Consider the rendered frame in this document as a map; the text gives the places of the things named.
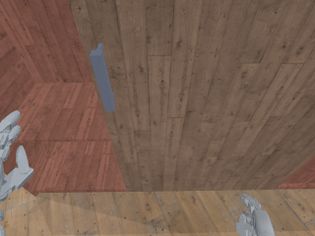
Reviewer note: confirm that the robot right hand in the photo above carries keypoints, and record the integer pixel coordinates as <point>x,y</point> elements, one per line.
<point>259,223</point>

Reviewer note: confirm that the robot left hand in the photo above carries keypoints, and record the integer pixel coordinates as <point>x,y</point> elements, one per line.
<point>21,174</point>

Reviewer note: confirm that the wardrobe door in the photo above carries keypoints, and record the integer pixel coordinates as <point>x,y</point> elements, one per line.
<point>210,95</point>
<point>305,174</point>

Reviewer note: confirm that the handle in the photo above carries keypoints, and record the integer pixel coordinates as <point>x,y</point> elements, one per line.
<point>102,78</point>

